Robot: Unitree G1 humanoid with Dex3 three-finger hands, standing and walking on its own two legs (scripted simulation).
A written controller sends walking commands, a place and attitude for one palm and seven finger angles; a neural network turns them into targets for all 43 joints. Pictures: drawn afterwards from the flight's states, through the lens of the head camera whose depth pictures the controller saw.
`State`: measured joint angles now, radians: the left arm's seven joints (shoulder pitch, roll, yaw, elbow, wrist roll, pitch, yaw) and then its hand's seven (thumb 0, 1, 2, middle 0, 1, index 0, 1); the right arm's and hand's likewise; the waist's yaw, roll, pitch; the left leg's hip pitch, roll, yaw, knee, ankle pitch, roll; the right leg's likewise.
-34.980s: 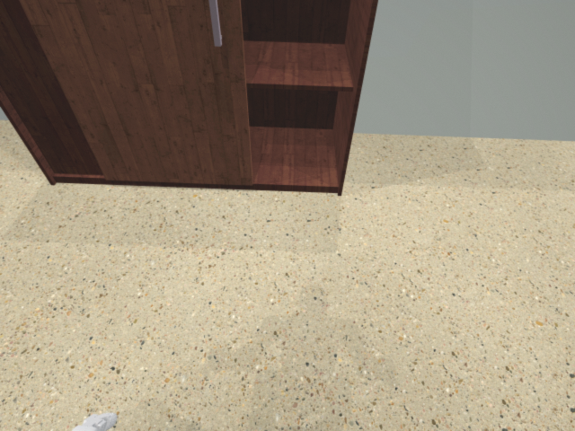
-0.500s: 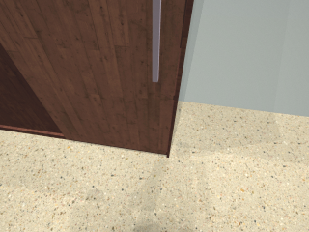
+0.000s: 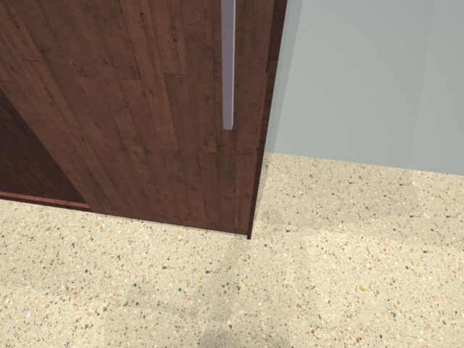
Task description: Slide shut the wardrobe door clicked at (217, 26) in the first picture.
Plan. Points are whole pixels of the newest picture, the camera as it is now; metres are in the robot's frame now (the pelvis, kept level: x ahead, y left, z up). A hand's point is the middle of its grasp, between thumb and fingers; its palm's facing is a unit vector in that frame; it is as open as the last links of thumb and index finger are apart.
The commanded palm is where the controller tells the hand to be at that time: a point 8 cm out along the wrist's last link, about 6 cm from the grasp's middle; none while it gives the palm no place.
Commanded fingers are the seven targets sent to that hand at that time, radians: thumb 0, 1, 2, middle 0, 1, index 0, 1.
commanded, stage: look to check the result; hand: left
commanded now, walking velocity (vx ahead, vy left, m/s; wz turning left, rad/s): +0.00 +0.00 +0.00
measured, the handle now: (229, 60) +0.64 +0.04 +0.15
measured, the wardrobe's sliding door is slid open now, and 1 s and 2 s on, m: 0.00 0.00 0.00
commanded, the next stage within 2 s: stand and wait in 0.04 s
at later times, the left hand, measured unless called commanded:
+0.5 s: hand out of the picture +0.04 +0.19 -0.18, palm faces +0.03 -0.98 -0.20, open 7.4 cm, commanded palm none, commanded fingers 0.00 0.90 0.90 -0.20 -0.30 -0.20 -0.30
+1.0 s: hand out of the picture +0.04 +0.19 -0.18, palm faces +0.03 -0.98 -0.20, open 7.4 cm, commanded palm none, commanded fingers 0.00 0.90 0.90 -0.20 -0.30 -0.20 -0.30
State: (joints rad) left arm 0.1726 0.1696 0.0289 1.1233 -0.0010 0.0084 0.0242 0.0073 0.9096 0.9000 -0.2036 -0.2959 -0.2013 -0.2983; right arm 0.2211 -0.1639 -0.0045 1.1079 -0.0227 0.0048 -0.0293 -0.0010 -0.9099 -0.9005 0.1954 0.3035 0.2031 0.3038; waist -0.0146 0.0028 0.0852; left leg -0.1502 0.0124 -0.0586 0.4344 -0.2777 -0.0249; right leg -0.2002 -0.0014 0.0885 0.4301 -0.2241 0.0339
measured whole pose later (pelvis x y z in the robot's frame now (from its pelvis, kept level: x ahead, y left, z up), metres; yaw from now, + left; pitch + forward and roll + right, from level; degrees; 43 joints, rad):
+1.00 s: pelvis +0.01 +0.00 +0.00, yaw +0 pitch -1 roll +0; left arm 0.19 0.18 0.03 1.13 0.00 0.01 0.02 0.01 0.91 0.90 -0.20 -0.30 -0.20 -0.30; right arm 0.23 -0.16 -0.01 1.12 -0.02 0.00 -0.03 0.00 -0.91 -0.90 0.20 0.30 0.20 0.30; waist -0.01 0.00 0.08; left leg -0.12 0.01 -0.05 0.41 -0.28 -0.02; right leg -0.18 -0.01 0.09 0.42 -0.23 0.04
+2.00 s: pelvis +0.00 +0.00 +0.00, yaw +0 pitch -1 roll +0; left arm 0.15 0.21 0.04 1.12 0.00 0.00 0.02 0.01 0.91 0.90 -0.20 -0.30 -0.20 -0.30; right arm 0.19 -0.20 -0.01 1.12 -0.02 0.00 -0.03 0.00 -0.91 -0.90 0.20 0.30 0.20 0.30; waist -0.01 0.00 0.09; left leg -0.13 0.02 -0.06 0.39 -0.25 -0.03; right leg -0.18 0.00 0.08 0.40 -0.20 0.03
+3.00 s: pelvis -0.01 -0.01 +0.00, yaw +1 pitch -1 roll +0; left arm 0.11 0.27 0.04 1.13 0.00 0.00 0.01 0.01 0.91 0.90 -0.20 -0.30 -0.20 -0.30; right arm 0.14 -0.26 -0.01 1.13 -0.02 0.00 -0.02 0.00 -0.91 -0.90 0.20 0.30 0.21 0.30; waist -0.01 -0.01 0.09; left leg -0.11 0.02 -0.07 0.35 -0.22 -0.03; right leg -0.16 -0.01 0.07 0.36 -0.18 0.03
